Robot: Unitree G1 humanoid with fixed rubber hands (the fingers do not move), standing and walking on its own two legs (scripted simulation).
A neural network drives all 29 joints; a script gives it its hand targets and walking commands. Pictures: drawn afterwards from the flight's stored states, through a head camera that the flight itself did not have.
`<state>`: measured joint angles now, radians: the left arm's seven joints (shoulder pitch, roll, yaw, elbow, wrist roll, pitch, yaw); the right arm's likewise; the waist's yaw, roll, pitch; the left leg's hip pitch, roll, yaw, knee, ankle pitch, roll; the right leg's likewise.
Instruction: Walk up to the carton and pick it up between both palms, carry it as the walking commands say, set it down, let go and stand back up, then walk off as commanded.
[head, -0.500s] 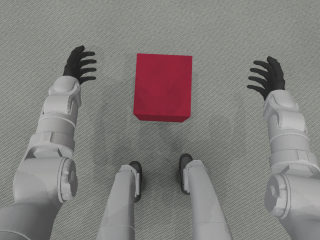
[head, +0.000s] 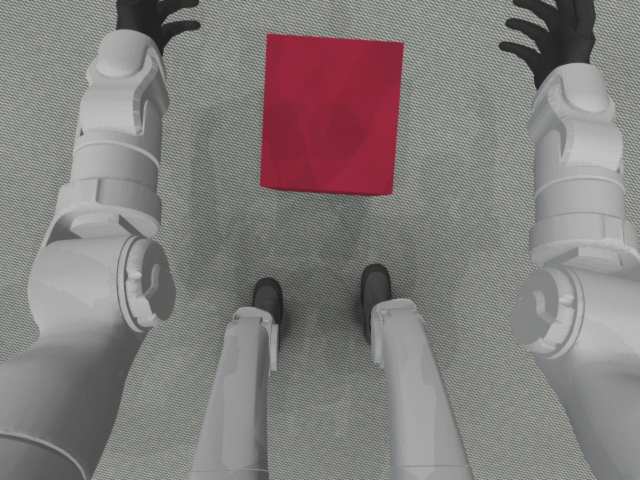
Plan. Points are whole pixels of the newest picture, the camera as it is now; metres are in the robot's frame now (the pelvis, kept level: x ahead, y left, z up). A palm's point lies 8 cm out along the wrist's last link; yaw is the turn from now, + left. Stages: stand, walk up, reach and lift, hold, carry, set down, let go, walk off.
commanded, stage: reach and lift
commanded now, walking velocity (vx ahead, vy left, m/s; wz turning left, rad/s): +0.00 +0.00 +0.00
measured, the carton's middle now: (328, 129) +0.52 -0.03 -0.52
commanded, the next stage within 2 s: none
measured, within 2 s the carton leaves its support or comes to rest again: neither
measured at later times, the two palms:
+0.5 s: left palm (194, 89) +0.54 +0.16 -0.26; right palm (486, 106) +0.50 -0.24 -0.26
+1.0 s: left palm (227, 116) +0.53 +0.15 -0.41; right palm (446, 130) +0.49 -0.23 -0.41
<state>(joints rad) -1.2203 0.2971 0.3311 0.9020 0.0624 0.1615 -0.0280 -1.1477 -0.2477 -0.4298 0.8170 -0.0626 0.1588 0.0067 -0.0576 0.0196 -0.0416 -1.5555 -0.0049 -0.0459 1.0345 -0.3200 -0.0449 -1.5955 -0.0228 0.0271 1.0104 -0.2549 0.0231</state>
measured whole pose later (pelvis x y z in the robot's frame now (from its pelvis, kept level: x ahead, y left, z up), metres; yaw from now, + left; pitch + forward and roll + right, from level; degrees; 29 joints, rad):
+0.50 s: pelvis -0.02 +0.01 -0.14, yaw +0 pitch +51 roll +1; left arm -1.28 0.33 0.22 0.89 -0.03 0.19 0.06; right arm -1.23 -0.30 -0.38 0.88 0.02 0.16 -0.03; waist -0.06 0.01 -0.01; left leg -2.00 -0.04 -0.06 1.65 -0.53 -0.05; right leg -2.05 -0.01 0.05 1.61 -0.45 0.05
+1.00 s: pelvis -0.04 +0.00 -0.24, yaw +0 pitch +44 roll +1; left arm -1.44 0.39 0.12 1.06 -0.13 0.11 0.09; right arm -1.40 -0.35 -0.25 1.05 0.13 0.09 -0.09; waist -0.07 0.01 0.23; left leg -2.20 -0.05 -0.07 2.06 -0.63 -0.08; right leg -2.25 0.02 0.07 2.02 -0.53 0.06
